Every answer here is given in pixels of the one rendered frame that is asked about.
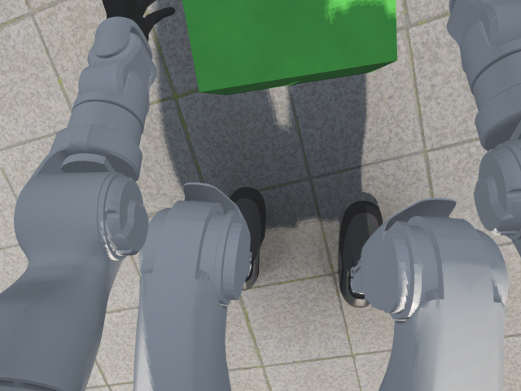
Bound right robot forearm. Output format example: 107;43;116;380
447;0;521;151

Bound left robot upper arm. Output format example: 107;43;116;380
0;172;149;391

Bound right robot foot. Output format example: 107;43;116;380
339;201;383;308

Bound left robot forearm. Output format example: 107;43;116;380
14;16;157;250

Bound carton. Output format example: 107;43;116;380
182;0;397;95

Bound robot left hand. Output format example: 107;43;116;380
102;0;175;41

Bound robot right shin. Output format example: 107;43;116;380
350;198;509;310

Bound right robot upper arm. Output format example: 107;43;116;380
474;139;521;256

